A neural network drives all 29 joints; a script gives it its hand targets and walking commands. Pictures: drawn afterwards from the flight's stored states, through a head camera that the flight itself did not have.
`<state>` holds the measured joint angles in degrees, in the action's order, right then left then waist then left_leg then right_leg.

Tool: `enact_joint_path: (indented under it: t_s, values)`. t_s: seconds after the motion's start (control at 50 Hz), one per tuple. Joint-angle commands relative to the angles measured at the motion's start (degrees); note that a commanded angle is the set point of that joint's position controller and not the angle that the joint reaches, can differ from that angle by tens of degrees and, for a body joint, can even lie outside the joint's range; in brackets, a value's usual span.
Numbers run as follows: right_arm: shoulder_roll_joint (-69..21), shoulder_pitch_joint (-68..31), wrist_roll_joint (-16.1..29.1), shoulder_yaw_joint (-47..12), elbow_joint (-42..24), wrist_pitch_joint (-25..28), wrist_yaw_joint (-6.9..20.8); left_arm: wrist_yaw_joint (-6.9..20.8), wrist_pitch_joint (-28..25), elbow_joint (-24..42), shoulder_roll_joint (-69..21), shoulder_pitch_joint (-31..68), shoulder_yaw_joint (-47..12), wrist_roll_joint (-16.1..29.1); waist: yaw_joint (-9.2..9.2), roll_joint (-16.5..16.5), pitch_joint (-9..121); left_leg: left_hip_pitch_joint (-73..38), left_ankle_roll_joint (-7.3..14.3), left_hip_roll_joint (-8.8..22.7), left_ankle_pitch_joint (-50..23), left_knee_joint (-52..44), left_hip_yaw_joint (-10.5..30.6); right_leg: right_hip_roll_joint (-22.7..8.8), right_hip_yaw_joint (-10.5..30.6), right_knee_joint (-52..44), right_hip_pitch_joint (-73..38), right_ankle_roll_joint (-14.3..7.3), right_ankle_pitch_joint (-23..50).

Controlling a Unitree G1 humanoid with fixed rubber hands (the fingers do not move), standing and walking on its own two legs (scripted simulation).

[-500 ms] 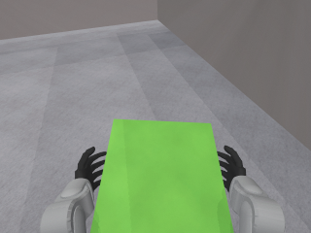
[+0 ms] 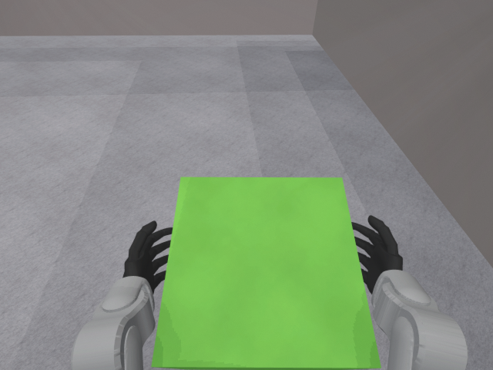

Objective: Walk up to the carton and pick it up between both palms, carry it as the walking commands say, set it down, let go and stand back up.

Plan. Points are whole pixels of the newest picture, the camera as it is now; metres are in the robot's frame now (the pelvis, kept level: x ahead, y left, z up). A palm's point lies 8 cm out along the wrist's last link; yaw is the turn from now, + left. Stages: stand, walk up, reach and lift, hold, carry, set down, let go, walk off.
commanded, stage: carry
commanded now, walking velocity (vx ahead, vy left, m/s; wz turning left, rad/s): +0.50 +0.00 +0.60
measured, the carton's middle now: (260, 279) +0.26 +0.00 +0.05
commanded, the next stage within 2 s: none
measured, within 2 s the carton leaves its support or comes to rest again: neither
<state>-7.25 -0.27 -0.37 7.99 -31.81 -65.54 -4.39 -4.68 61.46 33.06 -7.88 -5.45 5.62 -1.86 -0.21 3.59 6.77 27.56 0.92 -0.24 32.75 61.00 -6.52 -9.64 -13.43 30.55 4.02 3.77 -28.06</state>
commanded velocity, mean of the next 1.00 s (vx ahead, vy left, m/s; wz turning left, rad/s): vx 0.50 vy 0.00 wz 0.60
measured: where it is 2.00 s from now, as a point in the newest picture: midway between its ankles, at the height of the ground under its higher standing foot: (136, 240)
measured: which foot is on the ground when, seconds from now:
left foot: up 0.00-0.08, down 0.10-0.38, up 0.40-0.72, down 0.74-1.00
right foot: down 0.00-0.14, up 0.16-0.32, down 0.34-0.78, up 0.80-1.00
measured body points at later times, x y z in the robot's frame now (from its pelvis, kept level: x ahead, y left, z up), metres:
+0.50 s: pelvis +0.32 +0.04 +0.00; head +0.29 +0.03 +0.44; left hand +0.51 +0.26 +0.08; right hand +0.58 -0.07 +0.08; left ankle +0.18 +0.09 -0.65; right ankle +0.31 -0.07 -0.73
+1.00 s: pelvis +0.58 +0.23 -0.01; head +0.62 +0.24 +0.44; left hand +0.73 +0.48 +0.04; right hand +0.86 +0.17 +0.04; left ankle +0.56 +0.26 -0.73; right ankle +0.67 +0.14 -0.69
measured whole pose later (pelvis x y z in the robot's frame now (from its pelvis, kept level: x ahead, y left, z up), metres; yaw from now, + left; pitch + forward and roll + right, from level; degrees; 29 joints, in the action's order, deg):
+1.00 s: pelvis +0.58 +0.23 -0.01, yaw +29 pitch +0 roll +2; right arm -7.7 3.7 -0.6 6.6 -31.6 -65.2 -6.3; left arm -4.4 63.3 30.6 -7.6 -3.6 7.1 -0.2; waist 4.8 1.1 -5.2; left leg 15.9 8.9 -7.8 19.5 34.5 -9.2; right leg -6.2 -1.2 58.6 31.5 6.8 -34.2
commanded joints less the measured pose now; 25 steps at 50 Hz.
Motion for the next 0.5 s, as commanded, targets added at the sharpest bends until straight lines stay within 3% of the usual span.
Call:
enact_joint_path:
  t_s: [0.0, 0.02, 0.04, 0.06, 0.08, 0.1, 0.12, 0.14, 0.16, 0.18, 0.2, 0.22, 0.24, 0.26, 0.28, 0.3, 0.32, 0.34, 0.36, 0.38, 0.4, 0.42, 0.44, 0.46, 0.48]
  values:
    - [-34.56, -6.39, 8.10, -36.73, 7.72, -3.29, 3.55, 3.34, 6.18, 5.86, -30.05, 25.54, -40.56, 16.03, 0.36, 1.60, 0.83, 3.29, -0.16, -6.45, -10.28, -26.00, -12.93, -7.96, 0.02, -0.07, -14.79, -1.67, 86.63]
    - [-35.14, -8.51, 8.97, -37.05, 5.09, -3.44, 3.61, 3.45, 6.52, 7.40, -31.54, 24.78, -41.66, 16.89, 0.83, 2.41, 8.04, -8.76, -0.05, -10.66, -17.73, -33.06, -15.70, -7.26, -2.37, 7.48, -13.37, -0.10, 91.71]
    - [-34.04, -8.46, 7.81, -35.16, 4.19, -3.47, 2.63, 3.88, 7.54, 3.73, -32.55, 22.82, -41.12, 17.85, 3.26, 1.69, 13.90, -25.81, 2.20, -11.84, -25.50, -36.07, -14.43, -5.26, -4.18, 19.40, -4.32, 2.10, 91.01]
    - [-36.59, -10.01, 9.01, -36.78, 2.89, -3.41, 2.68, 4.67, 7.67, 5.32, -32.14, 26.21, -40.93, 17.68, 6.39, -3.13, 15.90, -48.03, 9.19, -2.35, -36.21, -36.95, 4.26, -1.84, -0.03, 37.54, 20.22, 4.07, 58.70]
    - [-36.22, -13.87, 9.45, -37.32, 0.02, -2.57, 2.43, 5.78, 7.25, 8.24, -33.53, 28.24, -41.25, 18.51, 4.20, -17.30, 15.51, -58.30, 19.94, 16.45, -61.00, -37.17, 31.49, 9.53, 2.96, 54.33, 39.76, 5.00, -3.20]
    - [-38.53, -17.55, 10.50, -38.55, -3.44, -1.90, 2.20, 6.52, 6.84, 6.90, -36.15, 30.46, -40.86, 19.66, 4.21, -9.10, 15.50, -53.30, 24.86, 19.83, -70.37, -35.05, 32.34, 7.41, 13.85, 59.62, 38.48, 3.17, -10.08]
    - [-42.28, -20.61, 11.08, -40.20, -5.13, -1.47, 2.40, 6.84, 5.67, 10.26, -38.84, 35.51, -41.83, 21.66, 4.38, -2.16, 12.79, -53.00, 25.81, 20.52, -74.70, -33.97, 37.31, 7.02, 16.19, 58.07, 44.25, 2.34, -13.94]
    - [-44.35, -26.30, 12.91, -42.48, -10.68, -0.86, 2.92, 8.20, 5.36, 8.88, -42.27, 34.92, -42.32, 22.40, 4.03, 1.84, 12.64, -45.47, 23.61, 21.21, -62.04, -34.78, 36.45, 2.37, 18.97, 53.25, 42.21, 2.65, -13.17]
    - [-46.25, -25.67, 12.67, -42.77, -9.60, -0.36, 2.90, 8.82, 4.83, 6.04, -45.09, 32.72, -41.46, 22.88, 3.50, 5.76, 7.64, -37.37, 20.78, 19.39, -49.08, -37.83, 36.00, 1.54, 19.56, 45.70, 40.74, 2.22, -15.26]
    - [-46.14, -25.18, 12.81, -42.44, -8.29, -0.30, 3.25, 9.02, 4.34, 5.42, -44.95, 32.89, -40.72, 22.02, 2.31, 5.64, 4.85, -27.00, 18.23, 18.29, -37.66, -40.68, 31.80, -1.14, 19.39, 36.58, 33.55, 2.16, -17.61]
    - [-47.27, -25.59, 13.83, -43.77, -7.88, -0.20, 3.93, 9.08, 3.54, 6.35, -45.28, 33.50, -39.81, 21.46, 1.84, 3.44, 4.25, -21.79, 16.86, 17.45, -31.27, -43.06, 28.91, -0.15, 15.05, 27.73, 29.69, 2.59, -18.17]
    - [-46.85, -26.10, 14.89, -44.81, -6.97, -0.15, 4.33, 8.72, 3.28, 4.13, -43.00, 30.90, -37.50, 19.01, 1.76, 1.64, 4.12, -18.34, 16.86, 18.14, -25.54, -45.37, 28.11, 0.55, 13.15, 22.90, 25.54, 2.53, -14.37]
    - [-48.31, -24.33, 15.70, -45.50, -7.26, 0.42, 4.85, 8.38, 2.19, 7.75, -44.13, 31.10, -38.73, 19.46, 1.57, -4.37, 5.69, -16.40, 15.94, 18.27, -22.12, -44.87, 25.45, 1.03, 11.76, 16.07, 21.00, 2.47, -9.06]
    - [-48.29, -25.99, 17.32, -46.95, -7.59, 0.55, 5.24, 7.94, 1.98, 6.65, -43.71, 29.54, -37.49, 17.93, 1.30, -6.90, 8.78, -13.95, 14.45, 16.64, -17.62, -42.61, 23.80, 2.00, 11.78, 9.74, 14.20, 1.76, -2.20]
    - [-47.85, -24.88, 17.40, -47.97, -7.97, 0.69, 4.97, 7.91, 1.97, 3.61, -44.55, 24.28, -36.11, 17.24, -0.28, -7.19, 11.63, -4.56, 10.59, 13.25, -17.69, -35.37, 17.96, 2.29, 12.82, 0.61, -0.46, 0.71, 8.32]
    - [-46.93, -28.29, 18.75, -49.68, -10.45, 1.15, 5.68, 7.87, 1.06, 3.35, -43.77, 22.93, -34.58, 16.00, -1.87, 0.37, 14.58, 3.77, 7.01, 8.02, -14.68, -29.08, 13.05, 1.81, 11.78, -0.03, -12.94, 0.56, 13.77]
    - [-46.86, -28.96, 18.87, -50.07, -11.34, 0.78, 5.87, 7.48, 0.90, 3.05, -43.17, 23.50, -34.24, 16.37, -2.36, 16.65, 12.06, 12.99, 2.57, -1.62, -8.29, -13.80, 1.42, -9.05, 22.26, -13.98, -18.24, -1.90, 0.77]
    - [-43.47, -24.17, 17.46, -48.12, -8.02, -0.14, 6.40, 6.63, 1.15, 3.83, -40.77, 23.94, -35.73, 14.80, -0.89, 14.88, 12.34, 8.87, 0.20, -3.51, -6.68, 1.25, 2.03, -18.96, 34.44, -23.31, -10.65, -6.82, -5.69]
    - [-43.60, -28.72, 18.75, -49.96, -9.43, -0.49, 7.27, 5.75, 0.97, 4.56, -39.80, 24.56, -35.36, 12.73, -1.10, 11.02, 9.90, 7.08, 0.79, -0.98, -6.39, 8.15, 5.67, -19.39, 35.08, -22.16, -7.26, -9.78, 1.47]
    - [-41.96, -28.87, 19.36, -49.59, -8.54, -0.89, 7.24, 4.65, 1.09, 2.68, -38.61, 21.39, -33.63, 11.37, -1.69, 9.16, 8.53, 10.55, 1.46, 0.61, -4.94, 12.44, 5.99, -21.05, 34.22, -18.80, -9.32, -11.62, 17.11]
    - [-38.10, -23.54, 18.94, -46.92, -5.38, -1.67, 7.58, 3.53, 1.56, 1.59, -35.72, 18.43, -31.95, 9.22, -1.80, 4.18, 7.58, 14.93, 1.24, 2.90, -0.52, 10.39, 5.61, -21.20, 30.07, -14.36, -12.54, -11.35, 28.25]
    - [-38.59, -25.01, 19.21, -45.92, -5.15, -1.89, 7.67, 2.90, 1.93, 2.27, -37.34, 21.52, -32.86, 9.85, -2.00, 2.71, 6.62, 19.87, 0.84, 3.90, 0.26, 8.22, 4.62, -21.60, 27.92, -11.97, -16.64, -11.43, 35.73]
    - [-38.32, -24.66, 19.08, -46.20, -5.59, -1.79, 7.41, 2.96, 2.03, 5.21, -36.03, 22.01, -33.71, 10.32, -2.22, -0.36, 7.29, 22.51, 0.62, 4.10, -1.49, 7.78, 3.90, -20.20, 24.69, -10.23, -20.78, -9.52, 40.94]
    - [-38.17, -22.18, 18.00, -45.11, -4.02, -2.16, 7.10, 2.89, 3.28, 2.50, -36.76, 19.75, -34.32, 10.69, -2.09, 0.45, 5.78, 24.10, 0.39, 4.51, -0.77, 5.23, 3.56, -19.63, 21.53, -9.49, -21.50, -8.75, 44.15]
    - [-40.79, -20.82, 16.91, -44.42, -1.88, -2.32, 6.69, 3.05, 3.10, 7.15, -37.14, 25.48, -36.36, 13.05, -1.64, 1.28, 4.22, 23.91, 0.80, 4.66, -3.65, 3.96, 3.37, -18.12, 18.08, -9.56, -21.87, -7.55, 46.80]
